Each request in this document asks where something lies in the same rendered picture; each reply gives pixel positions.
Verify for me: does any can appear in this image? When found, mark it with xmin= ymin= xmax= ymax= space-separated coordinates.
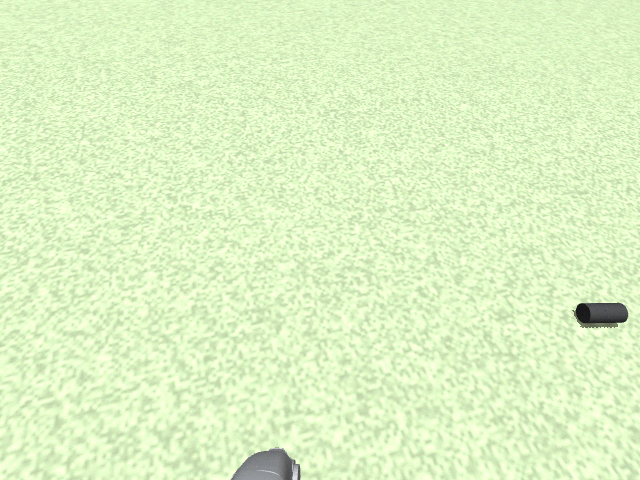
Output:
xmin=576 ymin=303 xmax=628 ymax=323

